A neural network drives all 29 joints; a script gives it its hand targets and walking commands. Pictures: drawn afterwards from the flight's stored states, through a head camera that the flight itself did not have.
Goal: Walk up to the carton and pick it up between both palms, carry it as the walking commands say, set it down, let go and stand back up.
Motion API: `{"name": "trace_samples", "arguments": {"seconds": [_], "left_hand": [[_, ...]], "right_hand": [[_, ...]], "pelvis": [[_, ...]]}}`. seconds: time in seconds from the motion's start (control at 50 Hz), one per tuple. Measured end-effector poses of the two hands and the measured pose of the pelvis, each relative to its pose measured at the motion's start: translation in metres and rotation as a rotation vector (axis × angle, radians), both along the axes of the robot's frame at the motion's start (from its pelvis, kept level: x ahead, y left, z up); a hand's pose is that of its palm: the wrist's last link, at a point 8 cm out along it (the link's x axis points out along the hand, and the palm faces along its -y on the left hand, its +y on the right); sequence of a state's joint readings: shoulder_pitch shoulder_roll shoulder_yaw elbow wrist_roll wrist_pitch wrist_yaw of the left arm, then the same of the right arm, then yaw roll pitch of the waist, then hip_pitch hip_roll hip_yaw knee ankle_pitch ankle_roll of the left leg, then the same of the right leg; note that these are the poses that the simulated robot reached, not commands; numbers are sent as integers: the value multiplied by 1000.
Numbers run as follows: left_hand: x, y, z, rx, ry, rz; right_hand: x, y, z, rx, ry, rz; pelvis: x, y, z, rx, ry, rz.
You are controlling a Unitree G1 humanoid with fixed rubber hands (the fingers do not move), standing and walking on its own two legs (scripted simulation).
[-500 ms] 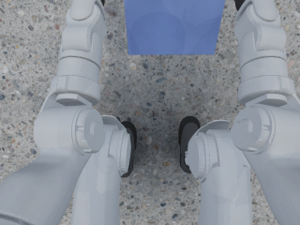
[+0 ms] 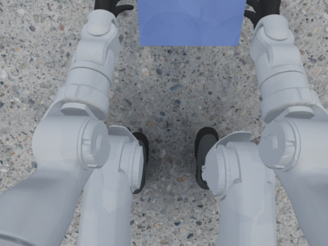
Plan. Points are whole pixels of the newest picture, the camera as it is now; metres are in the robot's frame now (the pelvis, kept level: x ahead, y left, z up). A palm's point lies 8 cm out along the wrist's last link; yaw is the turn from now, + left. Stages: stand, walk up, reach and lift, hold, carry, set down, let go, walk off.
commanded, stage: set down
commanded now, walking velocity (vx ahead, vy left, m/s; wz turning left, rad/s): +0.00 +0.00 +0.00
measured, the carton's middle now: out of the picture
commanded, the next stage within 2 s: let go in 1.60 s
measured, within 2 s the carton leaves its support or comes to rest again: rests again in 0.08 s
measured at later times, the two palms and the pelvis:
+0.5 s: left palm out of the picture +0.53 +0.15 -0.14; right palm (289, 14) +0.51 -0.19 -0.15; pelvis -0.02 +0.00 +0.01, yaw +0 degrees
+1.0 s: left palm out of the picture +0.53 +0.15 +0.00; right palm out of the picture +0.51 -0.19 -0.02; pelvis -0.03 +0.01 +0.11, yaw -1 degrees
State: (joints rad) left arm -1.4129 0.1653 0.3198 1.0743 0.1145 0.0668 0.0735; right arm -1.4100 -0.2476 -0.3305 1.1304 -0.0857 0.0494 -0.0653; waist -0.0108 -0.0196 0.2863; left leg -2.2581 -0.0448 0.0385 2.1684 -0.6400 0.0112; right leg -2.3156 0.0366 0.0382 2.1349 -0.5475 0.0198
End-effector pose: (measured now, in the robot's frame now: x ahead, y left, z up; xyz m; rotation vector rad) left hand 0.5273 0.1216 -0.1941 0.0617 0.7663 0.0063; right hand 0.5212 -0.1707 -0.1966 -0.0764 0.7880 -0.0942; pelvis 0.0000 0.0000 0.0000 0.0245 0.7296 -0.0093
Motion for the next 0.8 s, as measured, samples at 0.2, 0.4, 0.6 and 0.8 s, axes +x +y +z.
{"name": "trace_samples", "arguments": {"seconds": [0.2, 0.4, 0.6, 0.8], "left_hand": [[-15, 29, -12, 26, 3, 58], [2, 40, 24, 55, -114, 57], [1, 27, 79, 47, -110, 49], [3, 29, 135, 35, -124, 66]], "right_hand": [[-18, -23, -10, -47, 12, -50], [2, -28, 22, -22, -140, -75], [-15, -14, 63, 22, -110, -88], [-12, -17, 126, 20, -140, -115]], "pelvis": [[-5, 1, -4, -3, -22, 3], [-20, 2, 3, -9, -182, 2], [-28, 2, 27, -6, -241, -2], [-30, 6, 70, -10, -257, -6]]}}
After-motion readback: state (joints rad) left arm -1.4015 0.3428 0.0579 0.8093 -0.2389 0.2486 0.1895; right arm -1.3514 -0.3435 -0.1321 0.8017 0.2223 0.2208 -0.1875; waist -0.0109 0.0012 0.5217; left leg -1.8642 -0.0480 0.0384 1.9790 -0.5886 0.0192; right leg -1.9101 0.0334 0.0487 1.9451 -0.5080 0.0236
